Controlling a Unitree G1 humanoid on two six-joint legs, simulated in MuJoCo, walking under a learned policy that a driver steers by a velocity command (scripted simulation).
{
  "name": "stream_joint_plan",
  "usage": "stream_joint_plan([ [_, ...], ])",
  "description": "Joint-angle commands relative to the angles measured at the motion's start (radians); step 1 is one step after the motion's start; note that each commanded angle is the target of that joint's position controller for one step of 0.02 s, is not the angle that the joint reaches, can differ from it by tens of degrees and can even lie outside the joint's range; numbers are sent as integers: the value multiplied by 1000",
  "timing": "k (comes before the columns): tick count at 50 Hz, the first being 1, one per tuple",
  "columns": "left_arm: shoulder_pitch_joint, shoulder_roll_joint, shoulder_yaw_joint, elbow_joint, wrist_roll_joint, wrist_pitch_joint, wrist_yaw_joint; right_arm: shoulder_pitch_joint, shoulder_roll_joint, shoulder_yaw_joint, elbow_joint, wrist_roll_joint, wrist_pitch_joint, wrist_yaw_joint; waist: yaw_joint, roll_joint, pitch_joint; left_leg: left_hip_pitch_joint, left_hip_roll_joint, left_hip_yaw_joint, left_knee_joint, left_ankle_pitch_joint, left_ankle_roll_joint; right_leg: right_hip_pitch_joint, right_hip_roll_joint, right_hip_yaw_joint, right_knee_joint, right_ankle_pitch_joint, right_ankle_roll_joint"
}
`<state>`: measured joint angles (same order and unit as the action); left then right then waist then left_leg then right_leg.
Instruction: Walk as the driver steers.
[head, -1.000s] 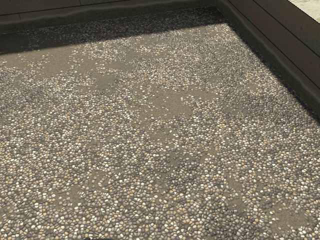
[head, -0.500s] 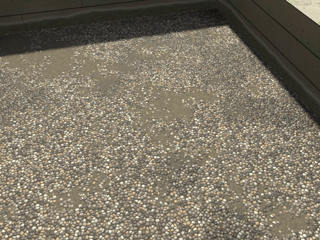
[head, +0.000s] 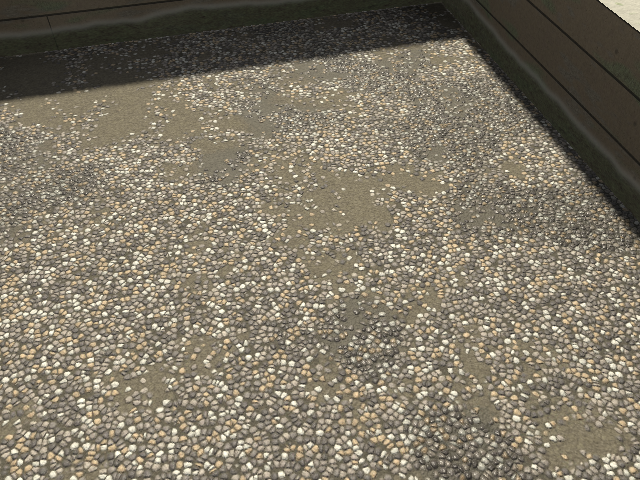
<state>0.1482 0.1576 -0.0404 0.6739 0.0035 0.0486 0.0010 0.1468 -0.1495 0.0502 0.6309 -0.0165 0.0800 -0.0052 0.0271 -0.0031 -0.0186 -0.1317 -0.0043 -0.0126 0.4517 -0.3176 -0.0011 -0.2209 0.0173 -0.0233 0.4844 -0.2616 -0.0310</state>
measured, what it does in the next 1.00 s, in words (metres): stands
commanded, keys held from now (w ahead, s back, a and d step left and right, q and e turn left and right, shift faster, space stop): w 0.50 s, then no key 0.50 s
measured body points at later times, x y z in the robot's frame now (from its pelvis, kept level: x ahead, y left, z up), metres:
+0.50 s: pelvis -0.01 +0.00 -0.02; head -0.02 +0.00 +0.43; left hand +0.18 +0.19 -0.10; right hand +0.20 -0.19 -0.09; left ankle -0.05 +0.12 -0.74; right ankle +0.00 -0.10 -0.74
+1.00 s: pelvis -0.01 -0.01 +0.01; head -0.01 -0.01 +0.46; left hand +0.13 +0.20 -0.10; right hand +0.15 -0.22 -0.10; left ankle -0.05 +0.12 -0.74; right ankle +0.00 -0.10 -0.74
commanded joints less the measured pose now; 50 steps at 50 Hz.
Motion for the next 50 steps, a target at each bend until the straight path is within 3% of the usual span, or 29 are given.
stream_joint_plan([
  [1,-70,68,17,-98,2,-15,2,-74,-72,-17,-105,-1,-15,-4,0,6,-44,-24,40,-48,5,207,33,-4,-65,58,-3,205,-45],
  [6,-97,62,13,-132,12,-12,3,-90,-77,-16,-126,-1,-19,-7,-2,15,-54,-40,33,-42,80,268,24,-27,-62,51,76,280,-40],
  [12,-102,60,13,-150,8,-16,3,-111,-69,-17,-147,-7,-13,-7,4,2,-80,-47,33,-39,130,289,23,-45,-63,39,111,306,-34],
  [20,-122,52,9,-168,7,-17,-2,-131,-61,-20,-160,-7,-14,-3,3,-3,-95,-70,26,-34,158,228,11,-67,-70,39,125,292,-30],
  [21,-122,42,3,-169,16,-19,-8,-131,-57,-19,-160,-12,-6,-2,4,-5,-92,-71,28,-33,154,208,12,-72,-66,36,117,271,-30],
  [25,-131,39,-1,-175,14,-24,-16,-141,-55,-20,-167,-12,1,2,1,-3,-83,-92,25,-36,150,153,7,-86,-68,40,111,238,-28],
  [28,-112,35,-6,-170,14,-26,-18,-128,-46,-17,-161,-12,0,5,-1,-7,-73,-107,26,-48,124,71,6,-91,-79,63,77,175,-33],
  [29,-51,40,-11,-147,1,-22,-2,-59,-36,-16,-120,-6,-7,3,-23,-8,-124,-48,12,-37,97,-119,1,-92,-92,112,-4,-86,-34],
  [30,-91,42,-14,-157,-6,-17,3,-79,-26,-9,-120,-5,-8,5,-28,-17,-11,-76,11,-45,70,-106,1,-161,-90,127,-47,-157,-31],
  [31,-157,24,-21,-184,1,-19,-9,-146,-30,-4,-151,-5,-4,7,-11,-9,58,-129,34,-71,51,33,4,-164,-82,92,-11,48,-24],
  [32,-120,13,-25,-170,14,-23,-15,-133,-25,-2,-140,-12,-4,8,-2,-4,5,-121,49,-87,17,31,4,-105,-94,100,-36,74,-23],
  [34,-79,27,-21,-144,20,-28,-20,-102,-38,-4,-118,-17,-8,8,-1,-2,-1,-104,61,-100,-45,52,-1,-56,-100,115,-80,110,-22],
  [37,-40,54,-7,-109,15,-34,-20,-67,-63,-17,-83,-15,-14,8,-2,9,-19,-55,68,-104,-95,101,4,8,-110,128,-120,168,-33],
  [43,-29,53,5,-78,1,-36,-18,-38,-66,-26,-53,-5,-14,10,-9,-6,-58,-3,81,-100,-135,169,6,66,-115,124,-159,230,-42],
  [50,-18,71,17,-63,-2,-30,-14,-24,-81,-32,-47,-3,-9,7,-10,-3,-65,-2,86,-91,-141,210,7,90,-119,119,-157,287,-50],
])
